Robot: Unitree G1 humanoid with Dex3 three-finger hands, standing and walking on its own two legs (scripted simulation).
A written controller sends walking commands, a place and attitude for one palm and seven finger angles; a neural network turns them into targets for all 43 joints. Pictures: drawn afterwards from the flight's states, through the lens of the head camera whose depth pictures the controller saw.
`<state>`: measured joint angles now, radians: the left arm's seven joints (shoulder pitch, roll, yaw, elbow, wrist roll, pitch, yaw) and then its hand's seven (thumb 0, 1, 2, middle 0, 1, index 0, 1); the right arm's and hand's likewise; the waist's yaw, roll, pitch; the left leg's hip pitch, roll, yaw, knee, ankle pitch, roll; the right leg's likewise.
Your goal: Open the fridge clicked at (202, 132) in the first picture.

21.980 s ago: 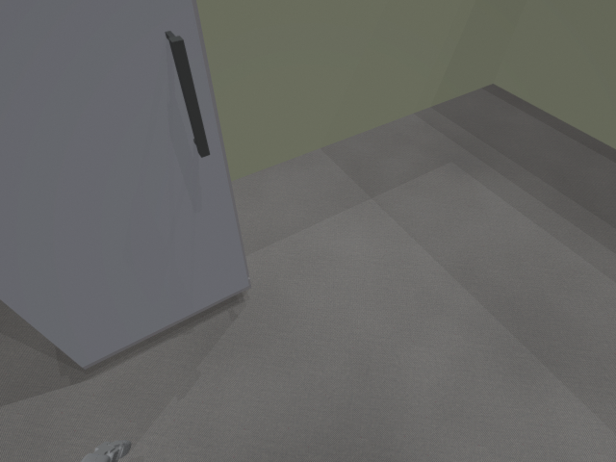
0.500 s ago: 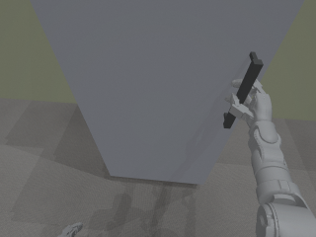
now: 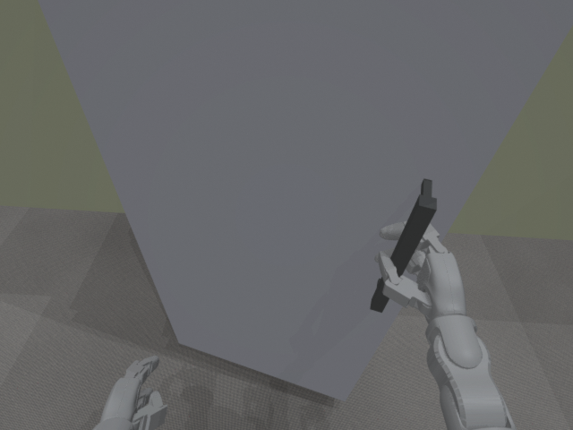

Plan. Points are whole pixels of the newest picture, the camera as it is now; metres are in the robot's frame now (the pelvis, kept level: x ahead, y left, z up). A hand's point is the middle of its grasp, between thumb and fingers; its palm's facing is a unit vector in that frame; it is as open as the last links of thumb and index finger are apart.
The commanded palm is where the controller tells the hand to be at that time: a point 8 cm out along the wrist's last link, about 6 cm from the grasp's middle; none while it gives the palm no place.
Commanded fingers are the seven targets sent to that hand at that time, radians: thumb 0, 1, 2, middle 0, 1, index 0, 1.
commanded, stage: walk backward, drawing the door open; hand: right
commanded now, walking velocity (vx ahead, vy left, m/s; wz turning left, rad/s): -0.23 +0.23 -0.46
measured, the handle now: (398, 253) +0.35 -0.13 +0.09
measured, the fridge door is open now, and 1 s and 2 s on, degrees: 16 45 81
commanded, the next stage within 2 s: stop walking and hold the door back in 1.66 s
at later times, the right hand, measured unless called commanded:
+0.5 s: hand (342, 383) +0.17 -0.04 +0.10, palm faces +0.07 +0.99 -0.15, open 6.3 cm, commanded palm +0.13 -0.08 +0.10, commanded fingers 0.00 -0.90 -0.90 0.45 1.40 0.45 1.40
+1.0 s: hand out of the picture +0.08 +0.05 +0.09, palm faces +0.36 +0.92 -0.16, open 6.7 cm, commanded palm +0.04 +0.02 +0.10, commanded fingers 0.00 -0.90 -0.90 0.45 1.40 0.45 1.40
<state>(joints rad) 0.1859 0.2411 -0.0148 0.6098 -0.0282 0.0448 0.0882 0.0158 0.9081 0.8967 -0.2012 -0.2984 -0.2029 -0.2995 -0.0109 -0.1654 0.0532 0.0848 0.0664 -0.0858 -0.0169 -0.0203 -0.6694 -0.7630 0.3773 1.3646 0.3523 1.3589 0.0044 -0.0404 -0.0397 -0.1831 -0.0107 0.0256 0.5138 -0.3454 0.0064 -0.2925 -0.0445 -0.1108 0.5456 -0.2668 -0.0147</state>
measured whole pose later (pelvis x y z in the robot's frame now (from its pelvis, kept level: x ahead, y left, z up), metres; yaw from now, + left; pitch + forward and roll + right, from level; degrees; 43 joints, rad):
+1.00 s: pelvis -0.12 +0.24 -0.01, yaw -31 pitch -3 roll -1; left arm 0.15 0.18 0.02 0.68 0.01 -0.13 0.09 0.02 0.91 0.90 -0.20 -0.30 -0.21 -0.30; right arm 0.12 -0.14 0.17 -0.25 -0.02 -0.01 -0.03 -0.03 -0.66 -0.85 0.30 1.25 0.23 1.26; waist 0.04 -0.02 0.12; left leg -0.35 0.07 0.16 0.68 -0.29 0.06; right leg -0.48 -0.05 -0.06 1.02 -0.53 0.04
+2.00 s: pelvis +0.04 +0.67 +0.00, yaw -76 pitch -2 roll -2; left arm 0.13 0.25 -0.02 0.65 0.00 -0.03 0.10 0.02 0.91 0.90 -0.20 -0.30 -0.20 -0.30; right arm -0.08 -0.19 0.13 0.04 0.02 -0.02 -0.10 -0.02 -0.64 -0.81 0.44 1.37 0.41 1.39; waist -0.05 0.03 0.05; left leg -0.37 0.11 0.22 0.52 -0.12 0.06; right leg -0.23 0.04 -0.11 0.75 -0.55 -0.01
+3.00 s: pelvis +0.01 +0.71 -0.01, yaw -74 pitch -1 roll +0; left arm 0.17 0.22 -0.03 0.69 -0.03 -0.05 0.09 0.02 0.90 0.90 -0.21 -0.30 -0.21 -0.30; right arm -0.57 -0.21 -0.10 0.56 0.05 -0.10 -0.05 0.02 -0.72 -0.79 0.46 1.40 0.38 1.40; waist 0.06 -0.04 0.13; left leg -0.33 0.03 0.08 0.62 -0.27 0.01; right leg -0.27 -0.06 -0.06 0.61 -0.29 0.02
